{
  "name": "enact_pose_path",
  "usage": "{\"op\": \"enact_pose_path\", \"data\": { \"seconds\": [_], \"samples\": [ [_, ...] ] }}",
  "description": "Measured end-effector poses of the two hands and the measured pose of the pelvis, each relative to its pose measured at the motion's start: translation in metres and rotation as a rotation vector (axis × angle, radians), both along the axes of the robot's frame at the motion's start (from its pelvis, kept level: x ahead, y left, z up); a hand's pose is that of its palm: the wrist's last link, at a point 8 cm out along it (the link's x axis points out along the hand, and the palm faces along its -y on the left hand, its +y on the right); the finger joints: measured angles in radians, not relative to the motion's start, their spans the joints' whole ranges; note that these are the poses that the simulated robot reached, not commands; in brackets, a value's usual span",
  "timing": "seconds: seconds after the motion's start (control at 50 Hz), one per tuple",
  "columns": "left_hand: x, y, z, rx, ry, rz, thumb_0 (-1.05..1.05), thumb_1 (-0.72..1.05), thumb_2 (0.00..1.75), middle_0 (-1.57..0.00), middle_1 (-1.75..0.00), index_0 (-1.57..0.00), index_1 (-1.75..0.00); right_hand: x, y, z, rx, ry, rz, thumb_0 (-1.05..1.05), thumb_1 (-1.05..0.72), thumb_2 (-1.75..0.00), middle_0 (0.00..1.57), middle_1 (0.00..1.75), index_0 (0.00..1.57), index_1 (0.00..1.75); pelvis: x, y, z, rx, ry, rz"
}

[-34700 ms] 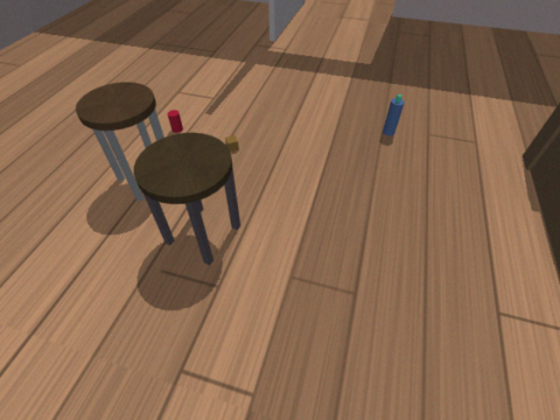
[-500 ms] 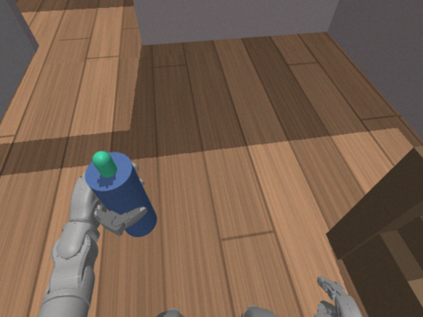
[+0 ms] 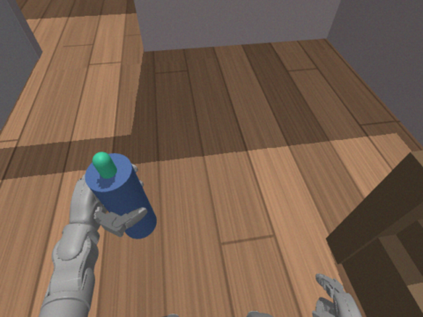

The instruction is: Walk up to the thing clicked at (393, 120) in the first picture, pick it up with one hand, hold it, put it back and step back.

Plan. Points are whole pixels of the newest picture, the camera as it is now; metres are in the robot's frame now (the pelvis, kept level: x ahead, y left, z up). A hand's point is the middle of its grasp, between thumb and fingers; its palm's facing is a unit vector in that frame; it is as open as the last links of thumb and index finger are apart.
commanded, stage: hold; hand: left
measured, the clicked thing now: (124, 196) +0.32 +0.17 +0.06
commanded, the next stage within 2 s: crouch in 1.84 s
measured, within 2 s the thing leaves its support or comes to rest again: neither
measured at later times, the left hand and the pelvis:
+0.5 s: hand (124, 194) +0.33 +0.17 +0.06, palm faces -0.04 -1.00 +0.01, open 10.1 cm; pelvis +0.00 +0.00 +0.00, yaw +0 degrees
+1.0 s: hand (126, 193) +0.33 +0.16 +0.06, palm faces -0.03 -1.00 +0.01, open 10.1 cm; pelvis +0.00 +0.00 +0.00, yaw +0 degrees
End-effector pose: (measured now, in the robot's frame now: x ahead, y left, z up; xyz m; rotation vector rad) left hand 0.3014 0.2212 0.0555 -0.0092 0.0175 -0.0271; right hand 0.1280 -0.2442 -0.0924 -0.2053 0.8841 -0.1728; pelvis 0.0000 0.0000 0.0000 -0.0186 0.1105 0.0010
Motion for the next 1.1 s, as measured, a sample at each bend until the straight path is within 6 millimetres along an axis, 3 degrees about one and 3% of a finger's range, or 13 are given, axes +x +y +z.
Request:
{"op": "enact_pose_path", "data": {
  "seconds": [1.1],
  "samples": [
    [0.0068, -0.0063, 0.0015, 0.006, -0.012, -0.021, -0.02, -0.41, 1.10, -0.68, -1.04, -0.72, -1.06, -0.0026, -0.0005, -0.0016, 0.002, 0.019, -0.003, 0.01, -0.90, -0.90, 0.20, 0.30, 0.21, 0.29, 0.0043, 0.0021, 0.0006, -0.003, 0.007, -0.001]
  ]
}}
